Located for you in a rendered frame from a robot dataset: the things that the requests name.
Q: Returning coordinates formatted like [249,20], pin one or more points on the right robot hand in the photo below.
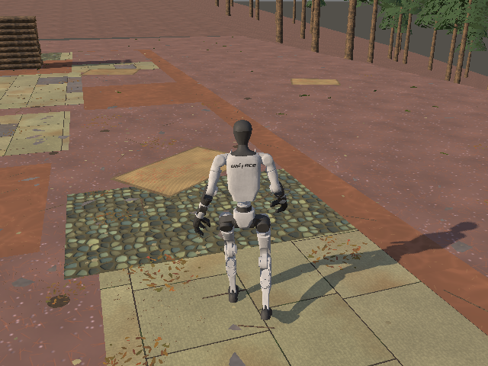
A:
[282,208]

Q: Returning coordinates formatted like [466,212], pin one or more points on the robot right upper arm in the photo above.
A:
[267,160]

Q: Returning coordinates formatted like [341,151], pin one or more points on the robot right foot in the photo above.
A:
[266,314]

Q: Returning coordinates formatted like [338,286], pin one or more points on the robot left forearm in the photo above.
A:
[204,204]

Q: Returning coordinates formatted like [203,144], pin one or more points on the robot right forearm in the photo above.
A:
[281,195]

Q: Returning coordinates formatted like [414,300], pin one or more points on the robot left upper arm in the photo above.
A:
[219,161]

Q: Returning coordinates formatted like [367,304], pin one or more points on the humanoid robot torso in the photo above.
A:
[243,176]

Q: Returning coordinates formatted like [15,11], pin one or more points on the left robot hand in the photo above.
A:
[197,223]

